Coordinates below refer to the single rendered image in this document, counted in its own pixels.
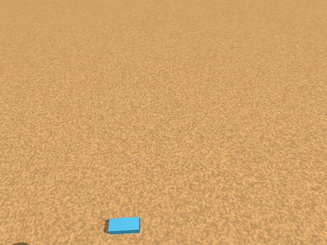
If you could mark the carton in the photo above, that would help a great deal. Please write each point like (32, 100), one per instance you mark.
(124, 225)

